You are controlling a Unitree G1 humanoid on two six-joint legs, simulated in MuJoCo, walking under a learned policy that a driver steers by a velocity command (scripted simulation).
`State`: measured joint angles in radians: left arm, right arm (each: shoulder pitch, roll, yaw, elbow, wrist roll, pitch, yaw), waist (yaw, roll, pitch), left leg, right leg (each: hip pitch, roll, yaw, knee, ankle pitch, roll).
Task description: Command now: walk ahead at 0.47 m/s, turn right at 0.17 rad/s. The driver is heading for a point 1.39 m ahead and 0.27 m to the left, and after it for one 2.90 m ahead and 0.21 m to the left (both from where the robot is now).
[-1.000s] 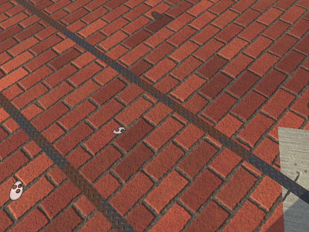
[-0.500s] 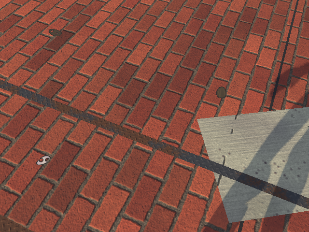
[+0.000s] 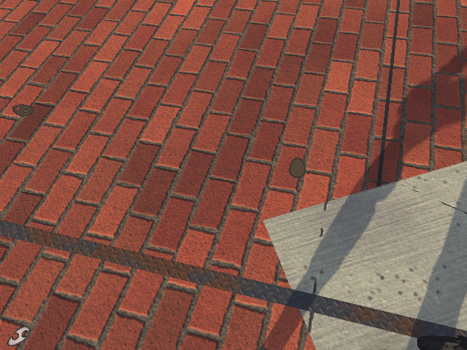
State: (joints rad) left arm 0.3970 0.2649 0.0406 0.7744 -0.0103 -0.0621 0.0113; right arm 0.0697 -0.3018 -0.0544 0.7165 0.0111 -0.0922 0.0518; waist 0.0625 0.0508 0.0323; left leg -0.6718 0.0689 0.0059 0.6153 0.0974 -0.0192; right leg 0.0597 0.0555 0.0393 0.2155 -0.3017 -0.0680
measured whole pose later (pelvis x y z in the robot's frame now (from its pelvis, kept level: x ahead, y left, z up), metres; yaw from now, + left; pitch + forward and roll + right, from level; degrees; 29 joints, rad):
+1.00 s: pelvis +0.58 -0.06 +0.01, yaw +0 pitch +2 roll -1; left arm 0.37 0.27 0.05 0.82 -0.01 -0.08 -0.01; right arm 0.11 -0.29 -0.04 0.74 0.01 -0.06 0.02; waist 0.07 0.05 0.01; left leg -0.67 0.11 -0.04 0.74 -0.02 -0.02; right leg -0.07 0.06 -0.05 0.23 -0.19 -0.06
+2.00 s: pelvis +1.01 -0.03 +0.00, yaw +20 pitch +1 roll -2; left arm 0.10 0.27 0.06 0.78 0.02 -0.01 0.02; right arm 0.20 -0.31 -0.08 0.69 0.01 0.07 -0.02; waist 0.01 0.01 0.07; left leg -0.50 0.07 0.01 0.87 -0.35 -0.05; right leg -0.31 -0.05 -0.16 0.41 -0.11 -0.02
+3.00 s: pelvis +1.03 +0.02 +0.00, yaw +43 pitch +0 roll +0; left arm 0.19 0.28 0.04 0.81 -0.02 -0.03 -0.01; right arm 0.29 -0.26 -0.04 0.71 -0.01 0.00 -0.02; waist -0.01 -0.03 0.00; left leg -0.17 -0.01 -0.05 0.49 -0.33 0.02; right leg -0.34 -0.01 0.01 0.80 -0.47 -0.01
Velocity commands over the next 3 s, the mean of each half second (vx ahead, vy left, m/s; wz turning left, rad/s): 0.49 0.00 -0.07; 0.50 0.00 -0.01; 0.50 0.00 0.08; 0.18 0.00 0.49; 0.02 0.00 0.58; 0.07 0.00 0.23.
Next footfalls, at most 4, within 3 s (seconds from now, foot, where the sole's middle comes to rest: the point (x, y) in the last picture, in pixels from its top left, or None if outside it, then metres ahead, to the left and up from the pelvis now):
0.14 left None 0.30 0.12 -0.78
0.66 right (326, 314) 0.57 -0.15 -0.78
1.20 left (248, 223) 0.88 0.09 -0.78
1.66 right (308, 162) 1.15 -0.12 -0.78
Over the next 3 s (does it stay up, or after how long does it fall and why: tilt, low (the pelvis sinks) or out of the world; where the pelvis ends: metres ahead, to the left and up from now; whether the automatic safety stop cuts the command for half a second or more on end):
stays up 1.03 0.02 0.00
